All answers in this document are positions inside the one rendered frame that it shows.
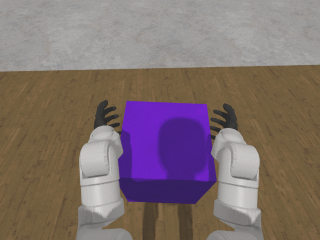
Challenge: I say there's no robot right upper arm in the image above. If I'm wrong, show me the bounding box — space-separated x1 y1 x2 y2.
206 230 258 240

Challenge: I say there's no robot right forearm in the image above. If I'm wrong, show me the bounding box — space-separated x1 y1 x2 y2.
211 128 264 240

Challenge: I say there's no robot left forearm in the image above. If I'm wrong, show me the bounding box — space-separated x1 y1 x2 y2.
76 125 125 240

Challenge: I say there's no carton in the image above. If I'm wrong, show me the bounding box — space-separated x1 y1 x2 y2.
118 101 217 204

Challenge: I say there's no left robot hand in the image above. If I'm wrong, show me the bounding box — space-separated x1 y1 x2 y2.
94 100 122 135

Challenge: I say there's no robot left upper arm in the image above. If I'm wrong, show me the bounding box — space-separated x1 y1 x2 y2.
81 228 133 240

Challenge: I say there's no right robot hand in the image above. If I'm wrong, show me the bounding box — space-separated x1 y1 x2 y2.
209 103 238 140

